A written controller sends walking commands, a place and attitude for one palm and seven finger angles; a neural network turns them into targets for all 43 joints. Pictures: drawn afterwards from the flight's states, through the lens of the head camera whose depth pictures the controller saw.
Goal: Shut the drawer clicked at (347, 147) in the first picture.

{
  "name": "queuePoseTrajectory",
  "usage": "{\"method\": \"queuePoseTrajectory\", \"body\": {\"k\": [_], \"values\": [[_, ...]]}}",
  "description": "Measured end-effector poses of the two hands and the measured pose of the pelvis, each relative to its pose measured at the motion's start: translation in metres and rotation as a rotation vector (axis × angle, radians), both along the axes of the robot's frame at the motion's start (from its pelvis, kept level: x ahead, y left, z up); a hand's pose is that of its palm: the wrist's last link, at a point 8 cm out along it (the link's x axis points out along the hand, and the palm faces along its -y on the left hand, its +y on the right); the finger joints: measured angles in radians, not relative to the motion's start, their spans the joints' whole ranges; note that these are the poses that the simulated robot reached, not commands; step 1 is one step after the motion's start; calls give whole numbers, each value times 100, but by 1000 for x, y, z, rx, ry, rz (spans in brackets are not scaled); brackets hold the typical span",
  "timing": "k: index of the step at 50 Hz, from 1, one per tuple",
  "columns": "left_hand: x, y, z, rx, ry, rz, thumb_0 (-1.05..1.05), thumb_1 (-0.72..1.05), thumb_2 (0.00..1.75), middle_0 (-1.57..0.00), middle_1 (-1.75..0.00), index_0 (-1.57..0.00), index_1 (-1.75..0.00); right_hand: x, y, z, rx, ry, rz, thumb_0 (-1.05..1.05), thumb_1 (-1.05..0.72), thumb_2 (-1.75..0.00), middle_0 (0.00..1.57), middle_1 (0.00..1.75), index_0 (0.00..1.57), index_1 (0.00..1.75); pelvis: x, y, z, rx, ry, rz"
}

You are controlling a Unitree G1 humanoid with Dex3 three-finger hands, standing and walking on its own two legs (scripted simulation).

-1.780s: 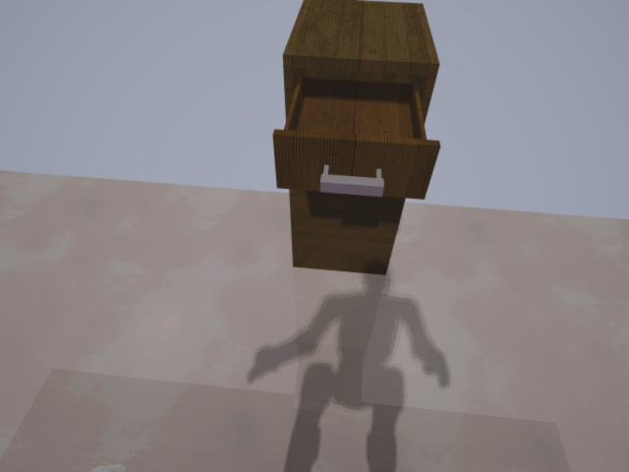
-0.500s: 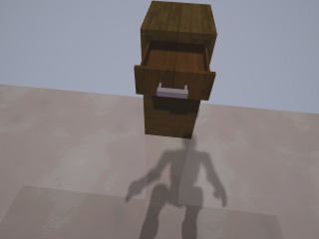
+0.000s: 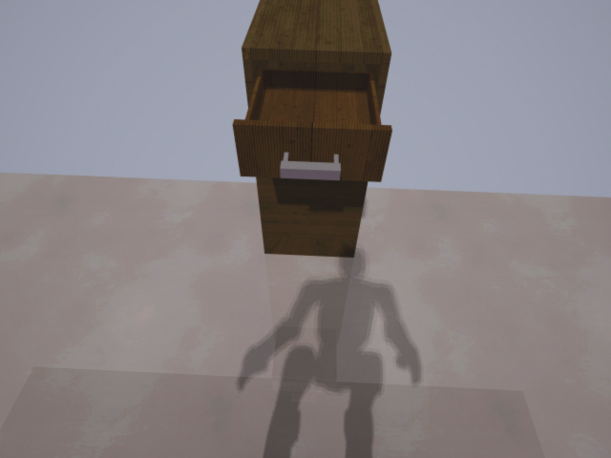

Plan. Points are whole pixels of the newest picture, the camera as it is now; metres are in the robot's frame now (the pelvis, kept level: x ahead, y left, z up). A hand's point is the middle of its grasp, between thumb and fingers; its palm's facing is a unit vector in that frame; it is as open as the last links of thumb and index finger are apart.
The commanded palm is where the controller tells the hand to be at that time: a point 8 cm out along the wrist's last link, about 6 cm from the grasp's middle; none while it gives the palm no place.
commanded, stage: walk to a spot facing it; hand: left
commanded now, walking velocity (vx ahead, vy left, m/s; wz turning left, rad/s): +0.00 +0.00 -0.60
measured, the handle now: (310, 164) +0.68 +0.05 -0.02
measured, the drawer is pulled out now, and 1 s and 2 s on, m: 0.29 0.29 0.29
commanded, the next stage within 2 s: turn to face it in 1.62 s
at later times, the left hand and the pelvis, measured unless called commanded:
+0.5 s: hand out of the picture +0.02 +0.15 -0.15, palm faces -0.13 -0.95 -0.27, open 7.4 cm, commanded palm none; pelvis -0.04 -0.04 +0.00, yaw -14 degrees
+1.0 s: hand out of the picture +0.08 +0.20 -0.16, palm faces -0.44 -0.86 -0.24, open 7.4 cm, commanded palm none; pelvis -0.08 +0.03 +0.00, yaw -33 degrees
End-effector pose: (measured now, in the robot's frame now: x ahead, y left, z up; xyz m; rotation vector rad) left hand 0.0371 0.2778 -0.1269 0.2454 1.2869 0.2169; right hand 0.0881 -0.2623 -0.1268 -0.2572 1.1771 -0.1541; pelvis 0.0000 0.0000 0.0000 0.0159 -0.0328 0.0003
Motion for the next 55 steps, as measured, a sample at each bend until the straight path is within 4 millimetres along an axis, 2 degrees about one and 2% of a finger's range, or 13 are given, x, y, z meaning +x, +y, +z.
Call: {"method": "queuePoseTrajectory", "body": {"k": [5, 11, 19, 24, 28, 33, 37, 40, 43, 46, 51, 55], "values": [[1, -22, -9, -22, 14, -37, 1, 91, 90, -20, -30, -20, -29, -26, 0, -16, 46, 15, -65, 0, -91, -90, 21, 30, 20, 30, -7, -11, -9, 30, -5, -59], [-3, -56, -11, -14, 13, -77, 1, 91, 90, -20, -30, -20, -29, -53, -20, -41, 92, 38, -150, 0, -91, -90, 21, 30, 20, 30, -14, -32, -21, 24, -9, -115], [-16, -82, 7, -31, 37, -105, 1, 90, 90, -21, -30, -20, -29, -74, -41, -19, 82, 28, -217, 0, -91, -90, 20, 30, 20, 29, -28, -44, 0, 44, 18, -182], [-13, -82, 10, -30, 28, -148, 1, 90, 90, -21, -30, -20, -30, -84, -49, -11, 59, -13, -264, 0, -91, -90, 20, 30, 20, 29, -36, -42, 3, 46, 27, -237], [-5, -75, 10, -30, 9, -187, 1, 90, 90, -21, -30, -20, -30, -92, -48, -5, 44, -46, -295, 0, -91, -90, 20, 30, 20, 29, -44, -36, 3, 42, 29, -279], [6, -60, 6, -34, -11, -245, 1, 90, 90, -21, -30, -20, -30, -106, -36, 3, 25, -86, -335, 0, -91, -90, 20, 30, 20, 29, -54, -20, 2, 36, 33, -342], [18, -44, -1, -44, -16, -297, 1, 90, 90, -21, -30, -20, -30, -128, -19, 10, 3, -110, -383, 0, -91, -90, 20, 30, 20, 29, -62, -2, 0, 23, 41, -390], [31, -33, -8, -56, -21, -337, 1, 90, 90, -20, -30, -20, -29, -159, -1, 14, -27, -100, -432, 0, -91, -90, 20, 30, 20, 29, -68, 12, -2, 9, 36, -418], [45, -28, -5, -68, -37, -384, 1, 91, 90, -20, -30, -20, -29, -195, 16, 18, -38, -45, -477, 0, -91, -90, 20, 30, 20, 29, -74, 20, 3, -3, 29, -455], [52, -25, -3, -70, -44, -426, 1, 91, 90, -20, -30, -20, -29, -221, 29, 18, -34, -3, -522, 0, -91, -90, 20, 30, 20, 30, -77, 24, 4, -9, 26, -504], [57, -36, -5, -63, 10, -525, 1, 91, 90, -20, -30, -20, -29, -255, 45, 14, -13, -14, -617, 1, -91, -90, 20, 30, 20, 30, -85, 26, 3, -17, 27, -598], [67, -71, -5, -74, 33, -640, 1, 91, 90, -20, -30, -20, -29, -294, 56, 6, 22, -2, -716, 0, -91, -90, 21, 30, 20, 30, -92, 17, 2, -12, 34, -671]]}}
